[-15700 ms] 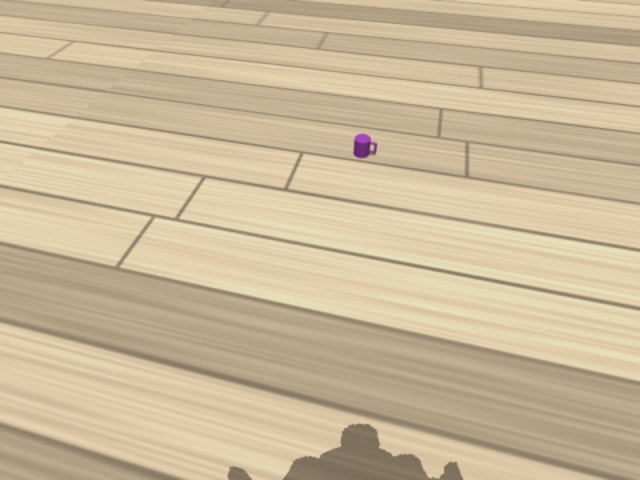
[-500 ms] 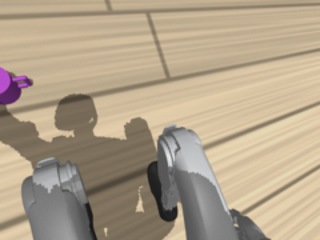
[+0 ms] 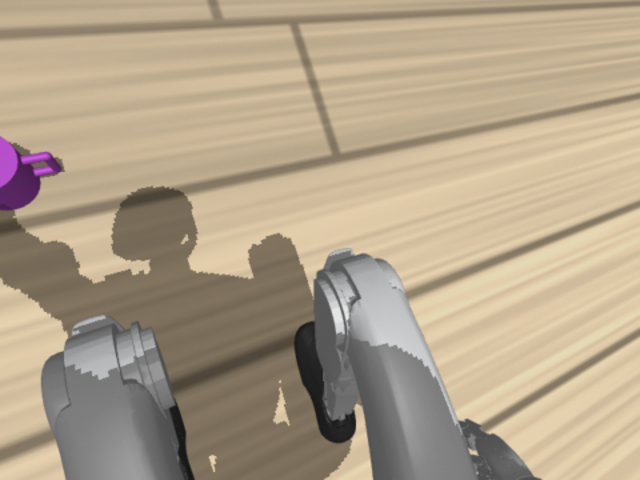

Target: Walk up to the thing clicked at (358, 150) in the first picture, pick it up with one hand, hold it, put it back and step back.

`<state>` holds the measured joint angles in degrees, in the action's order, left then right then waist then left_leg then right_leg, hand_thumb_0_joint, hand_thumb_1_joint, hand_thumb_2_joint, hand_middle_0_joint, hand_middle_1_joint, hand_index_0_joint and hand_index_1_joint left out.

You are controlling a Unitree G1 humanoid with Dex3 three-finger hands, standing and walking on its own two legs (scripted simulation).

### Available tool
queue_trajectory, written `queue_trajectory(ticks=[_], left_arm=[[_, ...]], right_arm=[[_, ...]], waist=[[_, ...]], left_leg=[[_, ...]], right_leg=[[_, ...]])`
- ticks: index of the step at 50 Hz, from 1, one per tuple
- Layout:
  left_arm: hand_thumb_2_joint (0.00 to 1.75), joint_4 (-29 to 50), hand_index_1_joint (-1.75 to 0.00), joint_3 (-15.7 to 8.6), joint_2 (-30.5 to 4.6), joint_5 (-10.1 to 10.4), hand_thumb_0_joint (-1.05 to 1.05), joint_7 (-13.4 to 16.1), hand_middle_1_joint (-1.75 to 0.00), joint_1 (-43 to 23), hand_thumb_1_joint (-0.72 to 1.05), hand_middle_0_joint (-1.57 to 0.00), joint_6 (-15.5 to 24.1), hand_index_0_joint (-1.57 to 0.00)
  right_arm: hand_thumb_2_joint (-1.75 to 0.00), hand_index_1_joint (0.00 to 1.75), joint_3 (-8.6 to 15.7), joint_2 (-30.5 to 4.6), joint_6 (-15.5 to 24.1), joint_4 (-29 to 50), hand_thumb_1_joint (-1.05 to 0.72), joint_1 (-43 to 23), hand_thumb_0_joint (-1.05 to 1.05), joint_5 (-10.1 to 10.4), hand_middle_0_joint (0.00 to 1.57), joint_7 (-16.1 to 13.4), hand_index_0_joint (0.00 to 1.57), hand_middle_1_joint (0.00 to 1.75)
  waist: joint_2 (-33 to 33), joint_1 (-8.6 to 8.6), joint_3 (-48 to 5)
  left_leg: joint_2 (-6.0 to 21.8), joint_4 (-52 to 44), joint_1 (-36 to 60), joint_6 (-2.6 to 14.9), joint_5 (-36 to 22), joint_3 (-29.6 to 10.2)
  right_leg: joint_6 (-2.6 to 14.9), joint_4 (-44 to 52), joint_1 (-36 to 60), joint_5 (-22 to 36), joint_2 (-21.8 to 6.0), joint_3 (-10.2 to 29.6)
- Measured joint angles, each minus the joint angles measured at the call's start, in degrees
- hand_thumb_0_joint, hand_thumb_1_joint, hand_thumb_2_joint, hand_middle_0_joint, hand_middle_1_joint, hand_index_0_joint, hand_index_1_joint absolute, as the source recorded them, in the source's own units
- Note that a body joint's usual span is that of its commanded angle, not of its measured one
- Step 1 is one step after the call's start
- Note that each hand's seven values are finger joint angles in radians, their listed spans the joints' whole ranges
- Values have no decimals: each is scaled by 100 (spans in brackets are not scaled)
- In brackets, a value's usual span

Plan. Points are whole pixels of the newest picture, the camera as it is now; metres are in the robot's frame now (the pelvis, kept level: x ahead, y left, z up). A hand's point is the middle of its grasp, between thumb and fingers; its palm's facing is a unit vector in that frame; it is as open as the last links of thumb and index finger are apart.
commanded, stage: rise first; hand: left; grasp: from above
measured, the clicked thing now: (9, 170) +0.53 +0.29 -0.28
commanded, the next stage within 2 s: approach in 0.56 s
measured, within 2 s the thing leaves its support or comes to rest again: neither
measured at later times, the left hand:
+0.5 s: hand out of the picture +0.48 +0.34 -0.16, palm faces -0.44 -0.07 -0.89, open 14.2 cm
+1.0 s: hand out of the picture +0.52 +0.30 -0.16, palm faces -0.39 -0.06 -0.92, open 14.0 cm
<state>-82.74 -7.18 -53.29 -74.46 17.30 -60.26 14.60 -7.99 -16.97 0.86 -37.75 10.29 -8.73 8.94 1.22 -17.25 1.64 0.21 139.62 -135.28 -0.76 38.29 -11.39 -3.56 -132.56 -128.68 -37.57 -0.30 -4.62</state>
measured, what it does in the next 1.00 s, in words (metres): stands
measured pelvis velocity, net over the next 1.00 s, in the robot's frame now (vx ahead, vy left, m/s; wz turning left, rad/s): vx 0.00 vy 0.00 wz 0.00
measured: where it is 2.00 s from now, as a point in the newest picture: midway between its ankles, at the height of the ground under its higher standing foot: (255, 434)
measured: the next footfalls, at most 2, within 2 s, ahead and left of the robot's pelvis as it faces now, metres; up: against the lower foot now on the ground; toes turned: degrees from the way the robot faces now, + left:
none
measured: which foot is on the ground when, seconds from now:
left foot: down 0.00-1.00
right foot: down 0.00-1.00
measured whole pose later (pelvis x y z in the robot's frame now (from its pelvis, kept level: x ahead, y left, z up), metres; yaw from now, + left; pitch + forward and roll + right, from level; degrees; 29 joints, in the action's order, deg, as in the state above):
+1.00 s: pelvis +0.00 +0.00 +0.00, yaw +0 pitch +34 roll -11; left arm -85.1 -2.8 -50.6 -75.3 19.4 -67.1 11.6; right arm -8.6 -16.8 2.1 -37.2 11.0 -9.2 9.0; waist 1.6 -19.8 1.1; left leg 0.2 139.7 -136.1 -1.0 38.4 -11.3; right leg -3.3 -132.8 -129.8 -37.6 -0.2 -4.5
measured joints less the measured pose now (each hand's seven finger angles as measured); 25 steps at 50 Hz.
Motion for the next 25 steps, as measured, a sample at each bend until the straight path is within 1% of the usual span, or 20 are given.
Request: queue_trajectory(ticks=[17, 25], left_arm=[[104, -2, -103, 61, -9, 24, 0, -44, -102, -32, -56, -8, -55, -8], [103, -35, -102, 26, -21, -2, 0, -16, -102, -20, -56, -8, 0, -7]], right_arm=[[-90, 30, -4, -16, 6, 18, -90, 7, 0, 2, 21, -1, 20, 30], [-90, 30, -36, -34, 17, 41, -90, 11, 0, -12, 21, -1, 20, 30]], waist=[[4, -11, -16], [18, -8, 14]], left_leg=[[-6, 14, -22, 13, -19, -1], [-16, 25, -26, 4, -41, -11]], right_leg=[[7, -1, -9, 18, 4, -2], [15, -15, -14, 35, 2, -8]])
